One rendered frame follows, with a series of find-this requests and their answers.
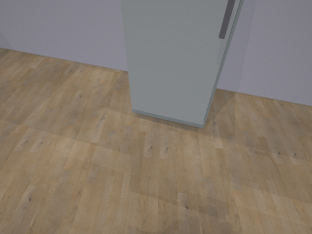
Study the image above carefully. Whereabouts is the handle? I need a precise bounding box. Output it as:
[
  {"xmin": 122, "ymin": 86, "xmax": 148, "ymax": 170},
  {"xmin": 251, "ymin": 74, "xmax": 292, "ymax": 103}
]
[{"xmin": 218, "ymin": 0, "xmax": 236, "ymax": 39}]

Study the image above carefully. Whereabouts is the fridge door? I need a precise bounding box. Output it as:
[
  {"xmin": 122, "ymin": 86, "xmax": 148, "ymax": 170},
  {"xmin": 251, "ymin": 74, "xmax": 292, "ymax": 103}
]
[{"xmin": 120, "ymin": 0, "xmax": 241, "ymax": 125}]

